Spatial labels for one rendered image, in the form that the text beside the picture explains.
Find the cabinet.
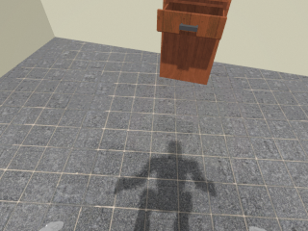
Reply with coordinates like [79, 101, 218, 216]
[160, 0, 232, 85]

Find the left robot hand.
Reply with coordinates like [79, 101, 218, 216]
[39, 221, 64, 231]

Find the handle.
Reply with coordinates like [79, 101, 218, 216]
[179, 23, 198, 32]

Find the drawer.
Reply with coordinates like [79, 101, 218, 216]
[157, 1, 227, 40]

